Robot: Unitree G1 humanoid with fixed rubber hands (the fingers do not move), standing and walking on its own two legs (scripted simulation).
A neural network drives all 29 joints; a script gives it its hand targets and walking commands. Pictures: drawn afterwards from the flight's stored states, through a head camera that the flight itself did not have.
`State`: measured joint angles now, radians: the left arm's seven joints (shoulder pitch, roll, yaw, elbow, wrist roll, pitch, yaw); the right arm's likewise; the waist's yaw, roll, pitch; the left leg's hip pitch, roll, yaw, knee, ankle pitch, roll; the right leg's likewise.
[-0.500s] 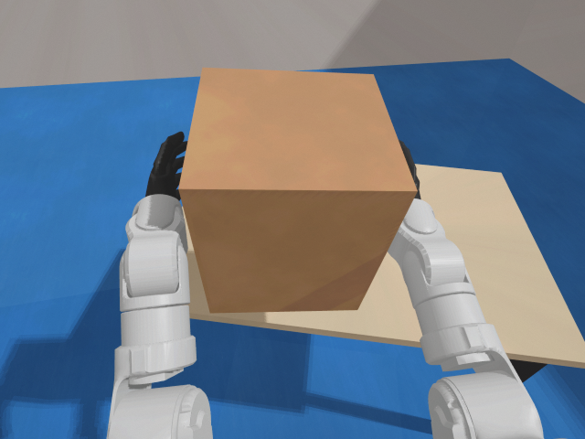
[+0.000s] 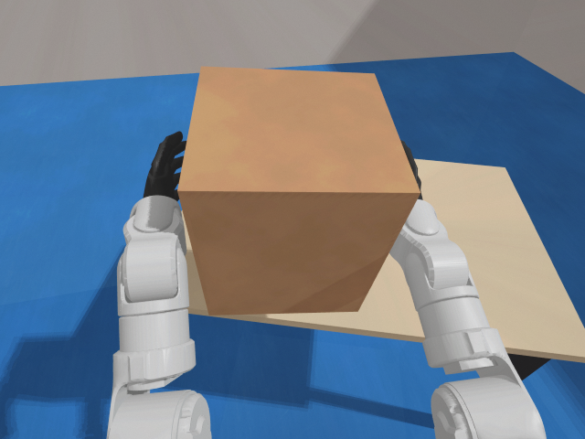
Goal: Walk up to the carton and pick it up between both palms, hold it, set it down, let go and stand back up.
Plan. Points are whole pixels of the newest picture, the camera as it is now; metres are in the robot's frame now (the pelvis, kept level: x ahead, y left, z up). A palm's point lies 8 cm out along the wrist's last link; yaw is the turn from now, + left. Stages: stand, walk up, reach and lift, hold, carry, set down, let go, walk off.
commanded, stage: hold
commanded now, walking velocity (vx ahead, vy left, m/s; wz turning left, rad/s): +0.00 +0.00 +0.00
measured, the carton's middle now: (287, 201) +0.36 +0.00 +0.16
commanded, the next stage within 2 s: none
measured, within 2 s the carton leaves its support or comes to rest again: neither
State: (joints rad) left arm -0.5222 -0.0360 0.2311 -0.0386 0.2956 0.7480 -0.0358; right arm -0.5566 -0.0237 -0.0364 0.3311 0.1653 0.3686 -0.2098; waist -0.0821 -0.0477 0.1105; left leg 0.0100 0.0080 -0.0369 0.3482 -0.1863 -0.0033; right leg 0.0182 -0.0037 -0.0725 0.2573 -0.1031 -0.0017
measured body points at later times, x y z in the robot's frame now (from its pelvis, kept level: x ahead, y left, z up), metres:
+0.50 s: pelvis -0.01 +0.00 +0.00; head -0.04 +0.02 +0.45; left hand +0.37 +0.15 +0.19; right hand +0.36 -0.15 +0.17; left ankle +0.02 +0.12 -0.75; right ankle +0.04 -0.12 -0.75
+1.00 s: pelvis -0.01 +0.00 +0.00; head -0.03 +0.03 +0.45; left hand +0.37 +0.15 +0.18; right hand +0.36 -0.15 +0.16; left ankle +0.02 +0.12 -0.75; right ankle +0.04 -0.12 -0.75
